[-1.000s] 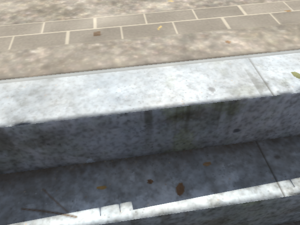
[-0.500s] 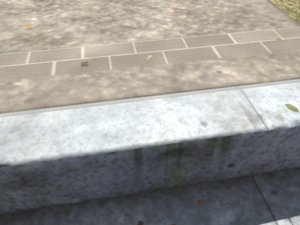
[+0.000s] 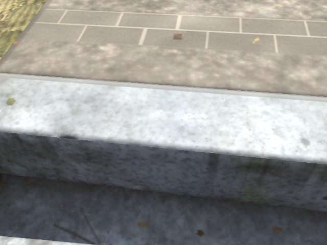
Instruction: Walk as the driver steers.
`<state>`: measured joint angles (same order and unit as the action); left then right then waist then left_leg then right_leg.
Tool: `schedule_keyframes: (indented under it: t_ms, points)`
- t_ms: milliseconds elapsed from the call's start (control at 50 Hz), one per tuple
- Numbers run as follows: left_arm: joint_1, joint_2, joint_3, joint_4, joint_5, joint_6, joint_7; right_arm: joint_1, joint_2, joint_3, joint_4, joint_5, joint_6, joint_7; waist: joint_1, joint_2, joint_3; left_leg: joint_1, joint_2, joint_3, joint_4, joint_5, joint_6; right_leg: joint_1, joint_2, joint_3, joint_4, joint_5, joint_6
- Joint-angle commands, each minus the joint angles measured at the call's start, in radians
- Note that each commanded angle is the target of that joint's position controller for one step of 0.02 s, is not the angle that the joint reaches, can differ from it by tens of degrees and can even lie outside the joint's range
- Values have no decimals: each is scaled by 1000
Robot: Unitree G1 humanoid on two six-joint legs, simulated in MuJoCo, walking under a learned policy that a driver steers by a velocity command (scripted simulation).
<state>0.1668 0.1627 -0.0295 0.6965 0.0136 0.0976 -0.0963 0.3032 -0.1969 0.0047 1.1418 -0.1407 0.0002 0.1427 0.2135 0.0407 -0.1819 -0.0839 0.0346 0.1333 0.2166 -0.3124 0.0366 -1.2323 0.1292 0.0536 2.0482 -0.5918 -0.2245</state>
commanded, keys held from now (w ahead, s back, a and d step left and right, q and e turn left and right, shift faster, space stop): w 1.00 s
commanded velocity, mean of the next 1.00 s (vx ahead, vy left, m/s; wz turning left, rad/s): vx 0.50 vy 0.00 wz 0.00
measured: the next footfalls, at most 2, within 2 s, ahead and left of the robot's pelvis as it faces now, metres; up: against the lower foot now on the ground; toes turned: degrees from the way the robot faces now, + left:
right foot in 0.04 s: +0.08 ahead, -0.13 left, +0.22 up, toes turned +4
left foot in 0.50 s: +0.15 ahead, +0.06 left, +0.22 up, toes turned -11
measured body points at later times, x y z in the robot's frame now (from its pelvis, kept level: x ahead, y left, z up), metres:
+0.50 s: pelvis +0.07 -0.01 +0.15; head +0.05 +0.01 +0.60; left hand +0.31 +0.18 +0.06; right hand +0.08 -0.28 +0.02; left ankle +0.11 +0.07 -0.52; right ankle +0.04 -0.12 -0.52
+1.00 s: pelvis +0.24 -0.06 +0.25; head +0.25 -0.05 +0.70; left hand +0.51 +0.07 +0.17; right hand +0.12 -0.20 +0.10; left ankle +0.11 +0.06 -0.51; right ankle +0.36 -0.18 -0.29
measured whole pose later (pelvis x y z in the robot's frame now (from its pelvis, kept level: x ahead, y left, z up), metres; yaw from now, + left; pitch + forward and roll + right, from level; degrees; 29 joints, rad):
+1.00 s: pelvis +0.24 -0.06 +0.25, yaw -6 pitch +12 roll -7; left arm -0.10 0.11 -0.08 0.76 0.06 0.12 -0.12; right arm 0.52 -0.07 0.05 1.20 -0.04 -0.10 0.16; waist -0.02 0.11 -0.22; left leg -0.08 0.12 -0.08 0.11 -0.11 0.14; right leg -1.22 -0.04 -0.22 1.50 -0.33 -0.20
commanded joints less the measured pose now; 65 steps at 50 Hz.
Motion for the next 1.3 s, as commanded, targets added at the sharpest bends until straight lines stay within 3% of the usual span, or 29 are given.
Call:
schedule_keyframes:
  t_ms: [20, 40, 80, 100, 120, 140, 180, 220, 360, 380, 420, 460, 480, 500, 520, 540, 560, 600, 680, 860, 900, 960, 1000, 1040, 1060, 1080, 1140, 1200, 1300]
  points:
    - [92, 154, 36, -48, 34, -35, 98, -429, -234, -72, -294, 148, -85, -123, 113, 28, 112, -373, 172, 149, -67, 1319, 136, 650, -33, -115, -562, 198, 67]
    - [339, 172, 50, 58, 3, -27, 158, -318, -280, -62, -305, 185, -126, -190, 118, -16, -37, -388, 241, 49, -3, 1717, 179, 904, 111, -223, -557, -16, 116]
    - [401, 160, 69, 121, 48, -59, 168, -250, -251, -73, -336, 231, -120, -202, 109, -182, -36, -158, 131, 30, 529, 1778, 99, 893, 104, -216, -917, 89, 59]
    - [414, 108, 65, 145, 16, -74, 173, -231, -247, -78, -339, 225, -104, -178, 113, -181, -71, -226, 56, 34, 823, 1328, 96, 975, 21, -104, -1115, 234, 0]
    - [434, 111, 55, 232, 16, -83, 194, -307, -96, -36, -403, 173, -103, -129, 42, -524, -54, -509, -155, -34, 1223, 252, 85, 961, -102, 334, -1417, 170, -67]
    - [258, 45, 30, 191, 35, -88, 199, -355, 35, 7, -484, 95, -107, -90, -112, -419, 13, -566, -203, -288, 1560, 151, 70, 749, -106, 537, -1395, 119, -92]
    - [-1, 39, 33, 121, 52, -105, 171, -226, 51, 6, -510, 64, -92, -75, -274, -99, 105, -663, -152, -243, 1798, 204, 71, 539, -135, 407, -1208, 54, -47]
    - [-9, 37, 33, 142, 58, -156, 149, -106, 39, 0, -502, 55, -68, -126, -343, -13, 116, -728, -143, -174, 1967, 267, 22, 514, -166, 311, -1210, 43, 3]
    - [-34, 130, 82, 133, 63, -227, 138, -100, -39, -40, -543, 90, 27, -178, -365, -25, 221, -811, -66, -126, 1743, 171, -33, 590, -307, 315, -1360, 52, -5]
    - [-215, 85, 0, -79, 24, -194, 41, -85, -202, -42, -434, 62, 67, -98, -247, -139, 162, -920, -113, -379, 1718, 127, 52, 434, -330, 265, -1212, 601, -123]
    - [-392, 155, 4, -87, -36, -139, 4, 60, -161, -40, -381, -29, 141, -64, -396, 0, 64, -663, -41, -117, 1089, 126, 45, 395, -292, 204, -1426, 365, -102]
    - [-95, 81, -7, -21, -6, -59, 2, -17, -41, -7, -334, 5, 176, -12, -223, -127, 69, -514, -152, 77, 530, -228, 48, 565, -195, 77, -1392, 461, -72]
    - [-26, 109, -5, 67, 56, -68, -26, 97, 3, -7, -297, 36, 139, -44, -253, -271, 45, -299, -122, 3, 800, -60, 44, 456, -337, 161, -1336, 481, -122]
    - [-146, 117, 4, 64, 104, -90, -65, 445, -31, -25, -183, 78, 87, -78, -388, -72, -48, -116, -93, -228, 730, 25, 96, 404, -343, 127, -1051, 748, -133]
    - [-134, -9, -13, 70, 83, -96, -85, 525, -89, -37, -120, 62, 46, -81, -370, 258, -40, -105, -70, -599, 384, -148, 300, 263, -126, 35, -598, 651, -95]
    - [2, -28, -18, 105, 84, -103, -85, 441, -200, -51, -171, 58, 35, -83, -307, 322, 42, 5, 128, -1305, 90, -575, 525, -167, 82, 217, -181, 506, 13]
    - [-49, 22, -5, 151, 29, -120, -82, 346, -198, -57, -183, 10, 20, -84, -328, 137, 174, -52, 169, -1434, 14, -684, 425, -313, 126, 324, 31, 662, 4]
    - [-64, 145, 38, 184, -39, -143, -9, 173, -188, -57, -145, 27, -32, -59, -235, -167, 203, -142, 179, -1112, 60, -521, 176, -346, 23, 327, 28, 778, -4]
    - [-102, 55, 17, 169, 47, -120, 15, 142, 1, 25, -11, 60, -67, -68, -185, -23, 163, -310, 112, -668, 159, -371, 174, -352, -32, 185, 446, 673, -79]
    - [-454, -6, -32, 11, 16, -90, 45, 573, 30, 49, 110, 23, -116, -57, -375, 161, 192, 7, 185, -536, -12, -20, 236, -574, -272, -127, -22, 592, -1]
    - [-598, -30, -49, -76, 42, -30, 25, 440, 39, 44, 107, 65, -94, -21, -316, 170, 222, -234, 248, -454, -197, 142, 300, -275, -290, -218, -295, 370, -33]
    - [-425, 4, -33, -65, 53, 28, -40, 219, -131, 24, 30, 114, -118, 15, -91, 196, 54, -273, 290, -252, -109, 1602, 344, 261, -126, -329, -438, 321, 19]
    - [-350, 77, -6, -58, 54, 16, -43, 259, -219, -27, 29, 124, -113, 31, -100, 238, -65, 164, 259, -208, 75, 2068, 317, 322, -24, -371, -853, 141, 50]
    - [61, 125, 13, 106, 45, 15, -17, 367, -146, -40, 36, 7, -109, 52, -67, -38, -371, -149, 140, -247, 534, 1777, 247, 935, -188, 146, -1141, 254, -114]
    - [304, 213, 40, 214, 87, 12, 4, 245, -41, -38, 23, 16, -80, 67, 45, -300, -285, -587, -58, -303, 891, 706, 199, 1106, -336, 645, -1556, -61, -199]
    - [382, 203, 49, 246, 75, -25, 15, 157, -47, -64, 39, 83, -59, 59, 68, -308, -107, -817, -114, -508, 1476, 623, 187, 972, -386, 922, -1715, -389, -138]
    - [121, 34, 17, 381, 1, -129, 5, -23, -4, -50, -69, 92, -59, -23, -142, 31, 96, -1116, -145, -516, 1925, 534, 230, 877, -367, 582, -1634, -73, -45]
    - [74, -82, -20, 459, 55, -161, 3, -96, 53, -14, -155, 103, -39, -50, -268, 0, 112, -1294, -92, -442, 2010, 469, 327, 893, -311, 199, -1645, 285, 100]
    - [117, -17, -8, 442, 126, -185, -1, -282, 54, 30, -247, 137, -52, -48, -323, -62, 152, -1322, -43, -209, 2151, 340, 327, 684, -233, -53, -1788, 237, 134]
Keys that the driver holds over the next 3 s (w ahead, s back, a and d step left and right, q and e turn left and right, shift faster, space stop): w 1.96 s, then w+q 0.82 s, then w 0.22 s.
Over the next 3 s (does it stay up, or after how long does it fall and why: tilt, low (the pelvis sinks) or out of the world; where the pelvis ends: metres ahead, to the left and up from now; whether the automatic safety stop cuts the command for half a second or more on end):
stays up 1.22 -0.08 0.66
